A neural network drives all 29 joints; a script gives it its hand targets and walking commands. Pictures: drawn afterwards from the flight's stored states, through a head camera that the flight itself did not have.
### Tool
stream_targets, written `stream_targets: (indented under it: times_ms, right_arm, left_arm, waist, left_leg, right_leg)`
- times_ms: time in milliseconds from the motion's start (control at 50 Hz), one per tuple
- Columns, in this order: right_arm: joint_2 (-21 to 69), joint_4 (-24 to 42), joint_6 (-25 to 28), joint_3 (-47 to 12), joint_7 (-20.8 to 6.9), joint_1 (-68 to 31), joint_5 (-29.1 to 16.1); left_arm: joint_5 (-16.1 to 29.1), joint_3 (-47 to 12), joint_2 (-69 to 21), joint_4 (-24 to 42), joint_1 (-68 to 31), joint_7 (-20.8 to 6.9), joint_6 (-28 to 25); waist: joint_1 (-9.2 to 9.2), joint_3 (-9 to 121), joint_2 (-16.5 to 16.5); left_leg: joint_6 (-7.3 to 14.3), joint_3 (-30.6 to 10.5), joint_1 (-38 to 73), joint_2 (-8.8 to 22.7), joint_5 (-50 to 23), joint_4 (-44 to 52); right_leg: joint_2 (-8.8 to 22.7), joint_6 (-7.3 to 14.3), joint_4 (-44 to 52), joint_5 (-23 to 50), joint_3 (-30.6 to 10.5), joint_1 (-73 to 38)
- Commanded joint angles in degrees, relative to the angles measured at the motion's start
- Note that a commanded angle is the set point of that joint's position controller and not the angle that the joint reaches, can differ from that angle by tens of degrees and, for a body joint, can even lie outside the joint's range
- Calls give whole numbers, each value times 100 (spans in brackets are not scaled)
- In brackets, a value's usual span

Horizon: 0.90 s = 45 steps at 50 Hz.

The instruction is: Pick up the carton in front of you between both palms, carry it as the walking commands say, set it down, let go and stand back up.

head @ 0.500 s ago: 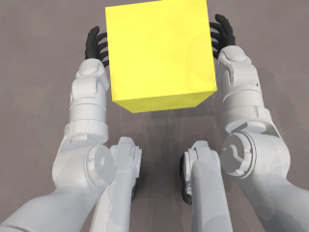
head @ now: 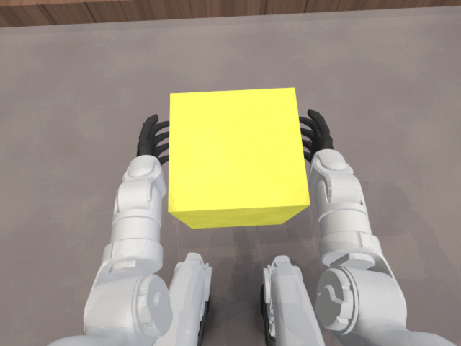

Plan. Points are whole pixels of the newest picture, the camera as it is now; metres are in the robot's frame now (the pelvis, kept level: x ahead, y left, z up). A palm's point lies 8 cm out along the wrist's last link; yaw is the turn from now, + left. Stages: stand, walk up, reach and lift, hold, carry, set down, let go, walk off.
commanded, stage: reach and lift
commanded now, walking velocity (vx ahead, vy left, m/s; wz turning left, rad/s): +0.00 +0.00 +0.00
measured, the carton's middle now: (235, 169) +0.44 +0.01 -0.11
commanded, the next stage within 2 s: hold in 1.86 s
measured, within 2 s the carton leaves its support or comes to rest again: neither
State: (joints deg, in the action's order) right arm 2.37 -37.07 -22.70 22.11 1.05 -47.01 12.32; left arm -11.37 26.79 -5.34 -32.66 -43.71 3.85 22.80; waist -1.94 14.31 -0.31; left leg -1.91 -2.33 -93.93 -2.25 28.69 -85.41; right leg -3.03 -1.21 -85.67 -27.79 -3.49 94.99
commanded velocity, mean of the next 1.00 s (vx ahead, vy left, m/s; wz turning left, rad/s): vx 0.00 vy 0.00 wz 0.00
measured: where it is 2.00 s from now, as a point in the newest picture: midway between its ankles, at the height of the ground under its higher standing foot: (234, 327)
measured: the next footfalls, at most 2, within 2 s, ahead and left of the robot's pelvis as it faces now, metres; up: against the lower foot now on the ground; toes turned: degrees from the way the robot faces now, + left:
none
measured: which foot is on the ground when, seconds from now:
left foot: down 0.00-1.00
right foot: down 0.00-1.00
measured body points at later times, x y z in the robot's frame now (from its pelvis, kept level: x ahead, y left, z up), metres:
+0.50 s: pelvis +0.04 +0.00 +0.13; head +0.12 +0.00 +0.58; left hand +0.40 +0.16 +0.11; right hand +0.40 -0.14 +0.11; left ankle +0.08 +0.13 -0.55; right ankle +0.08 -0.12 -0.55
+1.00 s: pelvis +0.05 +0.01 +0.19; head +0.02 +0.01 +0.64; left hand +0.36 +0.16 +0.21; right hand +0.36 -0.15 +0.21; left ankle +0.08 +0.13 -0.55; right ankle +0.08 -0.12 -0.55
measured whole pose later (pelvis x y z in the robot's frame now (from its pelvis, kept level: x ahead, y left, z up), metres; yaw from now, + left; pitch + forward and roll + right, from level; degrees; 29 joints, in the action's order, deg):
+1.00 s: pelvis +0.05 +0.01 +0.19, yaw +0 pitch -4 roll +0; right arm 9.7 -24.0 -34.4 18.6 -1.4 -18.9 17.7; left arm -18.1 18.7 -9.8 -24.7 -19.3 -0.2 34.4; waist 0.4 0.5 -0.1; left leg -0.3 -3.6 -10.8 -1.1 13.2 -27.9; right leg -0.9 -0.6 -27.6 -12.6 -3.7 11.1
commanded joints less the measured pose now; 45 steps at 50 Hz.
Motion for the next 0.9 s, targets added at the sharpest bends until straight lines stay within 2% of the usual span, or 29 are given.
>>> stream_targets:
  times_ms: [0,160,380,580,680,780,880]
  right_arm:
    - [6352,-306,148,-2989,-1275,-2923,-797]
    - [6399,-176,254,-3021,-1258,-2140,-662]
    - [6525,371,149,-3572,-1341,-1135,-782]
    - [6416,829,-214,-3834,-1379,-25,-797]
    - [6297,1258,-556,-3964,-1403,342,-879]
    - [6190,1522,-911,-3898,-1427,518,-890]
    - [6017,1168,-1093,-3326,-1505,360,-630]
  left_arm:
    - [910,-3432,-6012,-376,-3373,-1633,-92]
    - [802,-3571,-6133,-335,-2662,-1635,-187]
    - [735,-3902,-6225,-65,-1461,-1639,-115]
    - [809,-4254,-6174,350,-409,-1646,239]
    - [878,-4472,-6104,788,-43,-1676,577]
    - [865,-4396,-6008,1029,153,-1730,916]
    - [576,-3873,-5768,715,-63,-1777,1087]
  waist:
    - [-9,4208,-228]
    - [95,3586,5]
    - [92,2777,9]
    - [174,1621,26]
    - [218,994,46]
    - [262,298,41]
    - [238,-598,109]
  left_leg:
    - [62,377,2858,-779,-1289,1384]
    - [92,194,3892,-709,-1347,2304]
    - [181,-98,5621,-562,-1934,3608]
    - [177,-264,7264,-417,-2846,4900]
    - [164,-295,7988,-358,-3008,5547]
    - [173,-266,8429,-318,-2732,6092]
    - [236,-190,8294,-259,-1695,6399]
  right_leg:
    - [-661,18,1479,1264,362,-3442]
    - [-578,101,2354,1312,179,-4383]
    - [-445,123,3592,1913,-16,-6041]
    - [-326,117,4880,2799,-134,-7576]
    - [-270,104,5532,2987,-122,-8344]
    - [-236,127,6078,2692,-79,-8766]
    - [-189,180,6346,1724,-21,-8659]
